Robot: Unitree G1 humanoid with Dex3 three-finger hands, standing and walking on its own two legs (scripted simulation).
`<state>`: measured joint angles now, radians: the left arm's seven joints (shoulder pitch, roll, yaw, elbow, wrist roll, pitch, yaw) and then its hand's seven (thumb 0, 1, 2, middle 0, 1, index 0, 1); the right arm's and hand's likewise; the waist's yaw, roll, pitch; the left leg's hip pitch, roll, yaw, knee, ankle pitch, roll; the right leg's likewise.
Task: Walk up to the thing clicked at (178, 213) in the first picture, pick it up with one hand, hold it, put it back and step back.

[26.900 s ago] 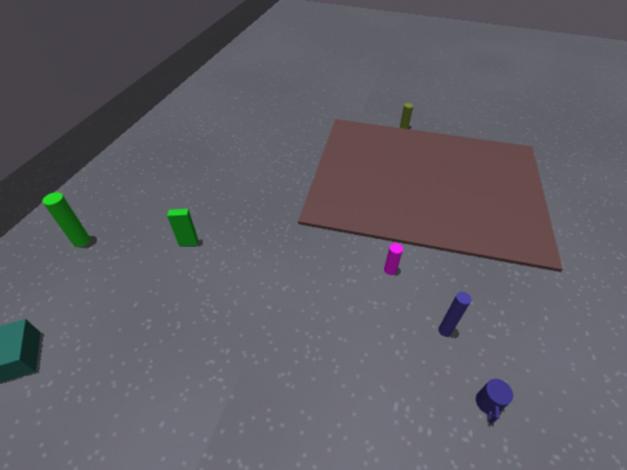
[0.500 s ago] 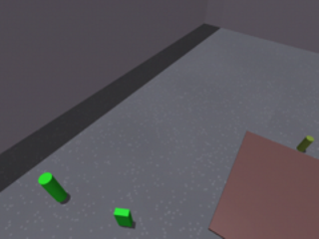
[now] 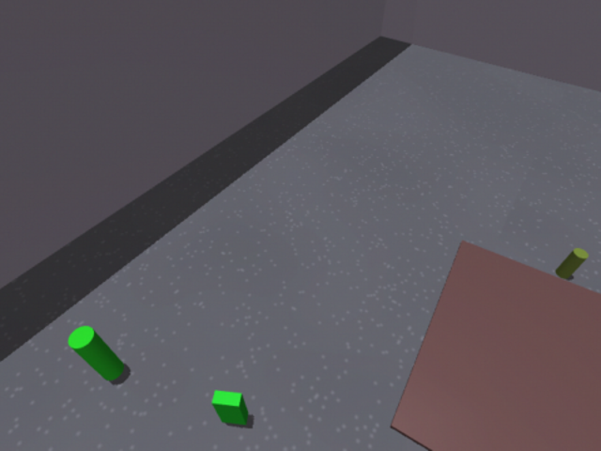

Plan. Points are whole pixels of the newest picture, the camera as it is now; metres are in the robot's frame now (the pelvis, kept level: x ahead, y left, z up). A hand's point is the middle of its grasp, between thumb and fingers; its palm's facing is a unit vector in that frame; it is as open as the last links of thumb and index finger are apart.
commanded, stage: stand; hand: left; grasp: from the side
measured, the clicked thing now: (231, 408) +0.38 +0.21 -0.69
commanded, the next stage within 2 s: step back in 0.86 s
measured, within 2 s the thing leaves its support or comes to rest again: neither
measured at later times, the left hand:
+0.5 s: hand out of the picture +0.08 +0.24 -0.16, palm faces -0.02 -0.94 -0.34, open 7.4 cm
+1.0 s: hand out of the picture +0.08 +0.25 -0.16, palm faces +0.00 -0.93 -0.36, open 7.4 cm
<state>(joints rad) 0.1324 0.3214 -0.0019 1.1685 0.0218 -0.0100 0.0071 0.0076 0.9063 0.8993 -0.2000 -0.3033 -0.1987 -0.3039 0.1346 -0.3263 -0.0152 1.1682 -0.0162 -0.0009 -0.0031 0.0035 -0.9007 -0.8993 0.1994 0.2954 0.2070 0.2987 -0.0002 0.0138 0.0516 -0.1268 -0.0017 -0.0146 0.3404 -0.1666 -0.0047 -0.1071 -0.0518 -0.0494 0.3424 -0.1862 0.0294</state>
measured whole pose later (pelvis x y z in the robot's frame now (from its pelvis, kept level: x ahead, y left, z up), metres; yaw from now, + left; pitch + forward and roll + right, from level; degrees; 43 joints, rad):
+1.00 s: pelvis -0.01 +0.00 -0.01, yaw +0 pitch -2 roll -1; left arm 0.08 0.34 0.05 1.07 0.00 0.01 0.00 0.01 0.90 0.90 -0.20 -0.30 -0.20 -0.30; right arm 0.07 -0.38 -0.03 1.08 0.00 0.02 0.01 0.00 -0.90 -0.90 0.20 0.30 0.21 0.30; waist -0.01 0.03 0.14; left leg -0.26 0.01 -0.03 0.54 -0.23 0.00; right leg -0.19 -0.03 -0.06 0.44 -0.22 0.01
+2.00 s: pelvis -0.19 +0.08 -0.02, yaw +0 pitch -3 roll -2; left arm 0.10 0.39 0.08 0.82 0.02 0.09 0.02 0.01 0.91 0.90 -0.20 -0.30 -0.20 -0.30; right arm 0.16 -0.35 -0.04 0.89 -0.03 0.02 0.00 0.00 -0.90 -0.90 0.20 0.30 0.21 0.30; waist -0.02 -0.05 0.19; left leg -0.26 -0.03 -0.05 0.62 -0.31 0.04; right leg -0.47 0.11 0.16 1.05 -0.53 -0.01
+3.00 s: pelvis -0.52 +0.03 -0.03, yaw -4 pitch -1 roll +0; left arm 0.16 0.41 0.09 0.78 0.03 0.09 -0.01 0.01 0.91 0.90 -0.20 -0.30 -0.20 -0.30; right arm 0.13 -0.38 -0.05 0.79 -0.04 0.00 -0.04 0.00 -0.89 -0.90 0.20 0.30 0.21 0.30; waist 0.02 -0.05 0.17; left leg -0.40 0.06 -0.01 0.65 -0.23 -0.01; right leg -0.36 0.03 0.13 1.00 -0.51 0.02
